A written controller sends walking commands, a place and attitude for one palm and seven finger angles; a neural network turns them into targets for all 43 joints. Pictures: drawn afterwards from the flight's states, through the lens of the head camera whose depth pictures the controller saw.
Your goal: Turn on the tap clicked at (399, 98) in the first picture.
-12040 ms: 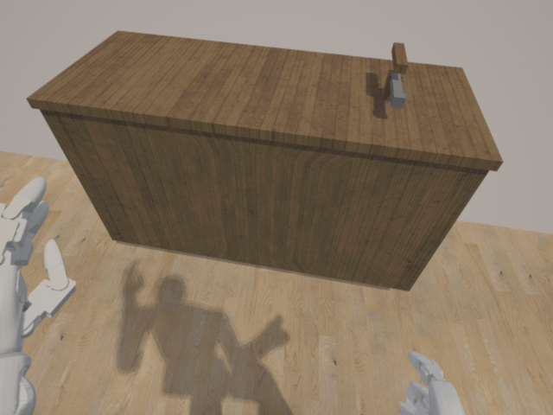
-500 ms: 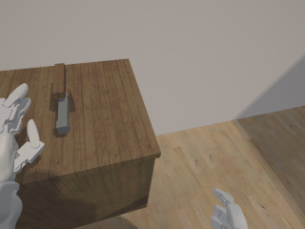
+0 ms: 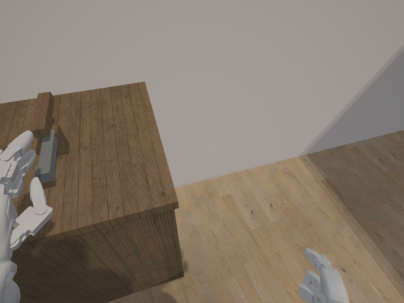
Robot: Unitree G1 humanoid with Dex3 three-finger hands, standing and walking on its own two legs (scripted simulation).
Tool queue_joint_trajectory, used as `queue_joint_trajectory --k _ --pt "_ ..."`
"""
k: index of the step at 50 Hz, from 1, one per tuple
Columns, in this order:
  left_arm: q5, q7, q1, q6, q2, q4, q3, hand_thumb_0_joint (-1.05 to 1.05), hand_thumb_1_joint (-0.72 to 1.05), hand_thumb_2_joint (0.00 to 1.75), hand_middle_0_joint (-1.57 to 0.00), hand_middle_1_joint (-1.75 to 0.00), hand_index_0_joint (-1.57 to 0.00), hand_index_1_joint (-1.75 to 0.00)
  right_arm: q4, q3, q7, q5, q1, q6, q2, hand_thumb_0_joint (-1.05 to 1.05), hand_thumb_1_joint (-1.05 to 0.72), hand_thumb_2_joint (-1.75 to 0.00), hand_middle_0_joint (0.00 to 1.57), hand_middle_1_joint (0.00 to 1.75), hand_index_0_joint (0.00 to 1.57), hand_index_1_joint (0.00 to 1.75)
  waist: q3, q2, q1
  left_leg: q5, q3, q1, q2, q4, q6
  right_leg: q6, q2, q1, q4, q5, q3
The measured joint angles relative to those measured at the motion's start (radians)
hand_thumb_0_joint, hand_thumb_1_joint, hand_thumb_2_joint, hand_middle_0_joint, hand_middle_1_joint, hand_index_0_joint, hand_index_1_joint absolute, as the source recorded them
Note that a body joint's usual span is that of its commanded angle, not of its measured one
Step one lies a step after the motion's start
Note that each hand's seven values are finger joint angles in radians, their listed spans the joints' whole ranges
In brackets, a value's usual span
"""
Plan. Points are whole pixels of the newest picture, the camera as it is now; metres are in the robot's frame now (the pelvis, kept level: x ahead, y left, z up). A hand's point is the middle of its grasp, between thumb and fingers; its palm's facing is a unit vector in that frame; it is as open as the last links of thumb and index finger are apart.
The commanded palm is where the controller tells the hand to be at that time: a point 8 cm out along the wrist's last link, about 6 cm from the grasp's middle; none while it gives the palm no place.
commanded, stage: come to a stop and stand still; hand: left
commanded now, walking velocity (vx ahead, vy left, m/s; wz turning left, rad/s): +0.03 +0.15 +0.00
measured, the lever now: (45, 173) +0.35 +0.35 +0.05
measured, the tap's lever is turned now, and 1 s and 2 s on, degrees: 0 0 0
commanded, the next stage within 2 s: look again from close up in 1.14 s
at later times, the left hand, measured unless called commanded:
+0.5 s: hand out of the picture +0.18 +0.29 +0.16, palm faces +0.38 -0.85 -0.36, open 7.4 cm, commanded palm +0.13 +0.33 +0.18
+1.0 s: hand out of the picture +0.22 +0.34 +0.17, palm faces +0.35 -0.86 -0.38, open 7.4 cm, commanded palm +0.16 +0.39 +0.18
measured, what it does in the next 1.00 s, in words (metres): steps to the left: left foot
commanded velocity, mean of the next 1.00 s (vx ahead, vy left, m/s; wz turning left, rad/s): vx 0.00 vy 0.01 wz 0.00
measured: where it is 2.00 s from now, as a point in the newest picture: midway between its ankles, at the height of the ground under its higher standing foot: outside the picture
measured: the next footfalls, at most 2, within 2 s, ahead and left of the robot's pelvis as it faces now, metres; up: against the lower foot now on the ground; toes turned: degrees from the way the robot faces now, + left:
left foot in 0.24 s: +0.02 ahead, +0.15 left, +0.00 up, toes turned +0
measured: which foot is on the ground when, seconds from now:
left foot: down 0.00-0.00, up 0.02-0.22, down 0.24-1.00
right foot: down 0.00-1.00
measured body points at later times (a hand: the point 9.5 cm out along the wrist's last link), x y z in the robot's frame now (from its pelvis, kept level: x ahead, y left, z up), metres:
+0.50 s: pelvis -0.03 +0.05 +0.01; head -0.02 +0.05 +0.46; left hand +0.16 +0.33 +0.18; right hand +0.15 -0.18 -0.08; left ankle -0.02 +0.15 -0.74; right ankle +0.03 -0.03 -0.74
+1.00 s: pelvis +0.00 +0.11 +0.00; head +0.02 +0.12 +0.45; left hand +0.19 +0.39 +0.19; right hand +0.18 -0.11 -0.07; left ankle -0.02 +0.15 -0.74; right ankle +0.03 -0.03 -0.74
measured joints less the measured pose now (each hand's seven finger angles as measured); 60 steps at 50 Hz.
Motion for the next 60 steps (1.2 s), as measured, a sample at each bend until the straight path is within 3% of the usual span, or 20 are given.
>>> queue_joint_trajectory --k 6,12,15,21,39,51,60 --pt "0.011 0.012 -0.006 -0.014 -0.004 0.044 -0.009 0.01 0.89 0.90 -0.21 -0.30 -0.21 -0.30 0.019 0.005 -0.002 0.004 0.007 0.005 0.002 0.01 -0.91 -0.90 0.20 0.30 0.20 0.30 -0.005 0.004 0.021 0.021 -0.020 -0.026 -0.013 -0.010 0.018 0.007 -0.014 0.020 -0.067 0.049 0.007" --pt "0.015 0.013 -0.030 -0.010 -0.020 0.076 -0.032 0.01 0.89 0.90 -0.21 -0.30 -0.21 -0.30 0.030 0.009 -0.003 0.004 0.013 -0.001 -0.002 0.01 -0.91 -0.90 0.20 0.30 0.20 0.30 0.001 0.035 0.026 0.065 -0.027 0.000 0.004 -0.094 0.032 0.027 -0.024 0.018 -0.071 0.060 -0.003" --pt "0.014 0.008 -0.034 -0.003 -0.021 0.082 -0.036 0.01 0.89 0.90 -0.21 -0.30 -0.21 -0.30 0.037 0.010 -0.004 0.004 0.012 -0.002 0.007 0.01 -0.91 -0.90 0.20 0.30 0.20 0.30 0.008 0.033 0.028 0.076 -0.024 0.006 0.001 -0.103 0.003 0.040 -0.032 0.017 -0.065 0.061 -0.002" --pt "0.015 0.005 -0.027 0.011 -0.010 0.069 -0.029 0.01 0.89 0.90 -0.21 -0.30 -0.21 -0.30 0.032 0.019 -0.006 0.000 0.018 -0.018 0.022 0.01 -0.91 -0.90 0.20 0.30 0.20 0.30 0.019 0.016 0.028 0.085 -0.008 0.020 -0.015 -0.108 -0.016 0.053 -0.050 0.024 -0.060 0.068 0.013" --pt "0.038 -0.007 -0.066 -0.017 -0.016 0.059 -0.016 0.01 0.89 0.90 -0.21 -0.30 -0.21 -0.30 0.004 0.027 0.009 -0.015 0.048 -0.061 0.038 0.01 -0.91 -0.90 0.20 0.30 0.20 0.30 0.010 -0.015 0.028 0.072 0.030 0.070 -0.088 -0.141 0.061 0.125 -0.120 0.042 -0.030 0.033 0.056" --pt "0.028 -0.023 -0.042 -0.037 0.012 -0.001 0.005 0.01 0.89 0.90 -0.21 -0.30 -0.21 -0.30 -0.005 0.017 0.020 -0.020 0.021 -0.041 0.050 0.01 -0.91 -0.90 0.20 0.30 0.20 0.30 0.037 -0.017 0.029 0.053 0.038 0.076 -0.111 -0.133 0.071 0.143 -0.143 0.034 0.008 0.000 0.067" --pt "0.028 -0.018 -0.042 -0.024 -0.001 0.001 -0.001 0.01 0.89 0.90 -0.21 -0.30 -0.21 -0.30 -0.001 0.015 0.016 -0.018 0.019 -0.030 0.051 0.01 -0.91 -0.90 0.20 0.30 0.20 0.30 0.041 -0.008 0.033 0.050 0.031 0.082 -0.106 -0.131 0.063 0.140 -0.139 0.043 0.008 -0.005 0.059"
